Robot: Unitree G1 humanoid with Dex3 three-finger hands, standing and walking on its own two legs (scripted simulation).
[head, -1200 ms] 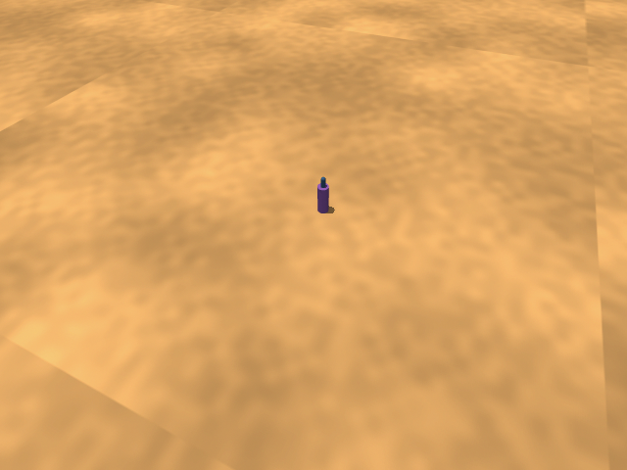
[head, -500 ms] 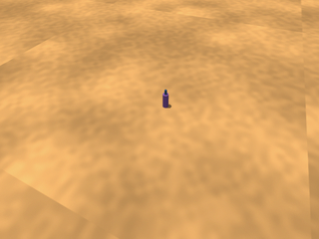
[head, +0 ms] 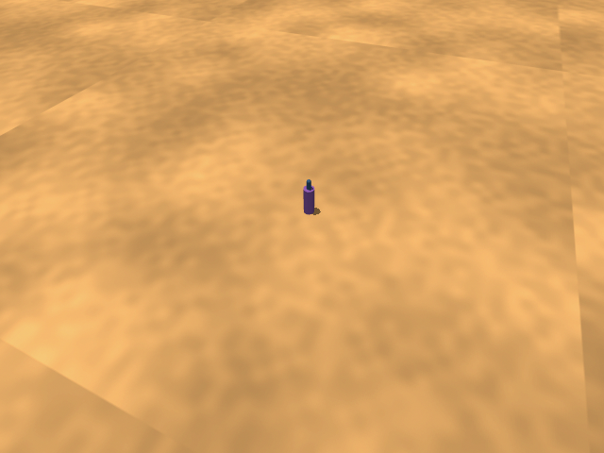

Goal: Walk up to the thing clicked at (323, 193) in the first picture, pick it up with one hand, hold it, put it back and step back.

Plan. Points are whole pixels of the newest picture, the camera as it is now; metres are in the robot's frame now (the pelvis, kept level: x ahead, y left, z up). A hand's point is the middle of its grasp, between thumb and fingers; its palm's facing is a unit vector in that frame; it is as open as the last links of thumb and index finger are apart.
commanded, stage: walk up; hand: left
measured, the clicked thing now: (308, 196) +1.35 +0.03 -0.68
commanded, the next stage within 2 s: none
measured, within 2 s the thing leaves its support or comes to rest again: neither
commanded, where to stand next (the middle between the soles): +0.98 -0.08 m, yaw -5 degrees
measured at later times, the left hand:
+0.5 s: hand out of the picture +0.17 +0.18 -0.14, palm faces -0.02 -0.93 -0.37, open 7.4 cm
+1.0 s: hand (216, 280) +0.48 +0.21 -0.14, palm faces -0.14 -0.92 -0.36, open 7.4 cm
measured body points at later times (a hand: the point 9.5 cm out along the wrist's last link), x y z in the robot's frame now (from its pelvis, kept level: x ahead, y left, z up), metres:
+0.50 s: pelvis +0.14 -0.09 +0.00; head +0.13 -0.11 +0.45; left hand +0.17 +0.23 -0.11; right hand +0.20 -0.42 -0.13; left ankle +0.22 +0.05 -0.68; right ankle +0.14 -0.20 -0.75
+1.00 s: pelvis +0.37 -0.06 -0.01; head +0.40 -0.05 +0.44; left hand +0.49 +0.26 -0.12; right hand +0.40 -0.38 -0.12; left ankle +0.35 +0.07 -0.75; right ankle +0.45 -0.21 -0.70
